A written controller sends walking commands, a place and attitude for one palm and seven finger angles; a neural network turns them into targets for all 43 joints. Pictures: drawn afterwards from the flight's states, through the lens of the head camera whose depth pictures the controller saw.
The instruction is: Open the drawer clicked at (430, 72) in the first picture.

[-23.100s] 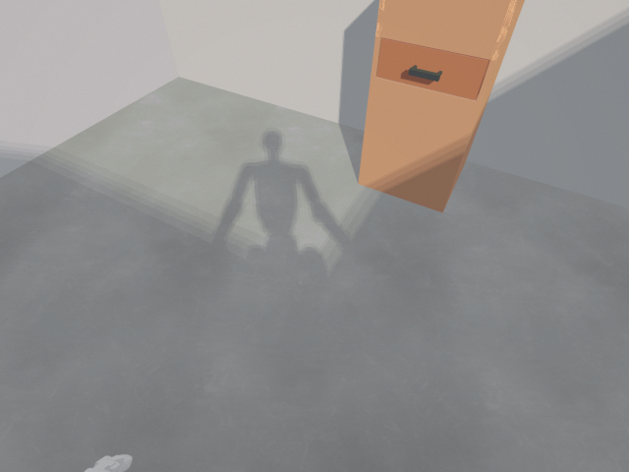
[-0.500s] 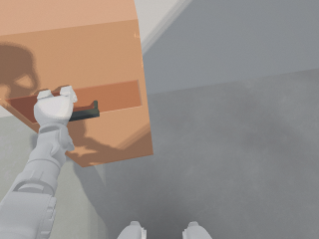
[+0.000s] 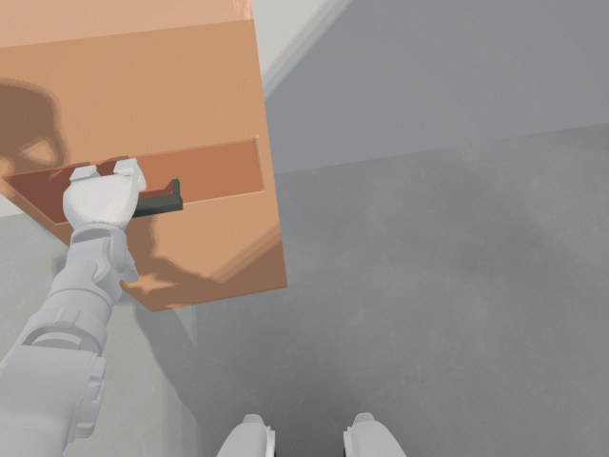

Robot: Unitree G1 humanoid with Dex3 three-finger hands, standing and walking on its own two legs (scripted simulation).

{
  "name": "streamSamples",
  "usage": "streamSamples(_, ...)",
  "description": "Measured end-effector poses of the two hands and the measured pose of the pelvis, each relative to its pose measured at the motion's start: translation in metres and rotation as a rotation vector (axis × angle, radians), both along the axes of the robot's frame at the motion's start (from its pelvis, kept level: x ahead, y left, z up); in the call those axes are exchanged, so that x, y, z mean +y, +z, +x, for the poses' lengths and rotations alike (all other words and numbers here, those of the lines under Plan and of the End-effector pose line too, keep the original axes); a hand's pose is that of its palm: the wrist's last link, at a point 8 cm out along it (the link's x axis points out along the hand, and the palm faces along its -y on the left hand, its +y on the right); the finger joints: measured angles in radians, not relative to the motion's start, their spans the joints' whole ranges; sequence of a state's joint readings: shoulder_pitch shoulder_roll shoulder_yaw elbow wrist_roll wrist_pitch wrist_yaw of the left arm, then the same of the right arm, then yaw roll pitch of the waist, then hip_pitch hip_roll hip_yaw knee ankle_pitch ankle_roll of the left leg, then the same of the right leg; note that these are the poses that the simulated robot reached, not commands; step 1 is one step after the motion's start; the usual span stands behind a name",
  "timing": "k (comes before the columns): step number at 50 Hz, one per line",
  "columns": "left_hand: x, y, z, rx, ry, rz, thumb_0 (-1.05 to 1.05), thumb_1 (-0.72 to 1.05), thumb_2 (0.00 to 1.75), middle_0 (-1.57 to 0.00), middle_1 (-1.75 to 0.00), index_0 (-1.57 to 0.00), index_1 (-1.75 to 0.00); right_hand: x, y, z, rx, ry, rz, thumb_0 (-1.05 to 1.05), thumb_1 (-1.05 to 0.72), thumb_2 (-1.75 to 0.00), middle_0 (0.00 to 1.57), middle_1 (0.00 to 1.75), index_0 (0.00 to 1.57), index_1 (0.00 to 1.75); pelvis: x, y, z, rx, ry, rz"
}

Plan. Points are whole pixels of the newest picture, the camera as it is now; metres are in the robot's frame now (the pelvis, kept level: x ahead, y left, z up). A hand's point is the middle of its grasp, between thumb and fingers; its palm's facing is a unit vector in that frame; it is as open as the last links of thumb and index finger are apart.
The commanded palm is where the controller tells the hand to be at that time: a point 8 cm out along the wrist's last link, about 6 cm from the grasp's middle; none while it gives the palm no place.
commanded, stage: re-aim the fingers above the handle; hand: left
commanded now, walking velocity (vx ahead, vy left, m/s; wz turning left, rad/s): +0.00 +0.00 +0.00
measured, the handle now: (147, 197) +0.52 +0.26 -0.07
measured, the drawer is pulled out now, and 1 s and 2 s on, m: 0.00 0.00 0.00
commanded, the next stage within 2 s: lower the fingers behind the handle in 1.26 s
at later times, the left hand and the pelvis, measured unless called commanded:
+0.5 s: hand (117, 222) +0.44 +0.27 -0.02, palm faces -0.11 -0.04 -0.99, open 13.8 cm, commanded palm +0.45 +0.27 +0.04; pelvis +0.01 +0.01 +0.00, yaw +0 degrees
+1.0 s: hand (119, 211) +0.46 +0.27 -0.01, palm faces -0.10 -0.03 -1.00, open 13.8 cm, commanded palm +0.45 +0.26 +0.04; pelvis +0.01 +0.01 +0.00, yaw +0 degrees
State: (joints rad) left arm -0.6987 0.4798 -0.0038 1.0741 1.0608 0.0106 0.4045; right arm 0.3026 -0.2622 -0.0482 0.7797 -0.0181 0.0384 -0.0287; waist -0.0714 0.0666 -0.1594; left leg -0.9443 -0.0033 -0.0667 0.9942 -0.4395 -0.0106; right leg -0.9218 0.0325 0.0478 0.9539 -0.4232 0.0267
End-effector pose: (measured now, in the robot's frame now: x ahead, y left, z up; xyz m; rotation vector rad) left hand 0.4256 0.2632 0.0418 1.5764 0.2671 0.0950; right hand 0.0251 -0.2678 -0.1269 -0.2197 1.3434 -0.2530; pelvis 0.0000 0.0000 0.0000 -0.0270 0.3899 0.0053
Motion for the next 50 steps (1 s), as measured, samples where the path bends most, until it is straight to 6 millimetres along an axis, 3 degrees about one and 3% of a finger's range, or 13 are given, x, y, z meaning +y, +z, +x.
streamSamples(6, -0.018, 0.006, 0.02, -0.068, -0.098, -0.041, 0.0, -0.49, 0.31, -0.32, -1.2, -0.33, -1.2, -0.003, 0.002, -0.007, -0.005, -0.005, -0.032, 0.0, -0.91, -0.9, 0.21, 0.3, 0.2, 0.3, -0.001, -0.005, -0.002, 0.021, 0.0, -0.005)
streamSamples(10, -0.014, 0.009, 0.028, -0.114, -0.068, -0.017, 0.0, -0.49, 0.31, -0.32, -1.2, -0.32, -1.2, -0.004, -0.002, -0.012, 0.012, -0.014, -0.025, 0.0, -0.91, -0.9, 0.21, 0.3, 0.2, 0.3, 0.001, -0.009, -0.002, 0.034, -0.013, -0.004)
streamSamples(19, 0.026, -0.004, 0.006, 0.034, 0.055, 0.011, 0.0, -0.48, 0.31, -0.31, -1.2, -0.32, -1.2, 0.006, -0.003, -0.013, 0.04, -0.021, 0.008, 0.0, -0.91, -0.9, 0.2, 0.3, 0.2, 0.3, 0.005, -0.003, 0.003, 0.027, -0.024, 0.001)
streamSamples(23, 0.018, -0.004, 0.001, 0.028, -0.041, -0.034, 0.0, -0.49, 0.31, -0.32, -1.2, -0.32, -1.2, 0.008, 0.002, -0.005, 0.029, -0.004, -0.013, 0.0, -0.91, -0.9, 0.21, 0.3, 0.2, 0.3, 0.007, -0.001, 0.006, 0.018, -0.006, -0.007)
streamSamples(27, 0.005, -0.003, 0.01, -0.053, -0.121, -0.061, 0.0, -0.49, 0.31, -0.32, -1.2, -0.32, -1.2, 0.006, 0.003, 0.006, 0.008, 0.018, -0.042, 0.0, -0.91, -0.9, 0.21, 0.3, 0.2, 0.3, 0.008, -0.006, 0.006, 0.028, 0.007, -0.016)
streamSamples(33, 0.006, -0.001, 0.027, -0.148, -0.066, -0.024, 0.0, -0.49, 0.31, -0.33, -1.21, -0.33, -1.21, 0.004, -0.002, 0.016, -0.009, 0.028, -0.037, 0.0, -0.91, -0.9, 0.21, 0.3, 0.2, 0.3, 0.011, -0.013, 0.004, 0.051, 0.001, -0.022)
streamSamples(36, 0.004, -0.001, 0.026, -0.125, -0.027, -0.005, 0.0, -0.49, 0.31, -0.33, -1.22, -0.34, -1.23, 0.008, -0.003, 0.016, -0.004, 0.024, -0.01, 0.0, -0.91, -0.9, 0.2, 0.3, 0.2, 0.3, 0.012, -0.01, 0.005, 0.044, -0.007, -0.018)
streamSamples(42, 0.019, -0.004, 0.015, 0.03, 0.067, -0.003, 0.0, -0.48, 0.31, -0.33, -1.21, -0.33, -1.22, 0.016, 0.002, 0.011, -0.002, -0.002, 0.017, 0.0, -0.91, -0.9, 0.21, 0.3, 0.2, 0.3, 0.011, 0.001, 0.008, 0.016, -0.018, -0.006)
streamSamples(50, 0.009, 0.0, 0.02, -0.016, -0.1, -0.04, 0.0, -0.49, 0.31, -0.32, -1.2, -0.33, -1.21, 0.009, 0.004, 0.0, 0.028, 0.001, -0.029, 0.0, -0.91, -0.9, 0.21, 0.3, 0.2, 0.3, 0.008, -0.004, 0.009, 0.031, -0.002, -0.014)
